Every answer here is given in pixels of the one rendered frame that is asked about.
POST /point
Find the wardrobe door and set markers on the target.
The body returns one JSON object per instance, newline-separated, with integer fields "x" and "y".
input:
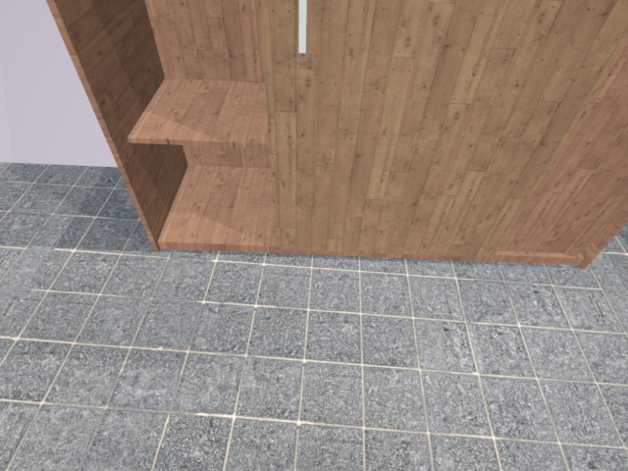
{"x": 586, "y": 185}
{"x": 424, "y": 126}

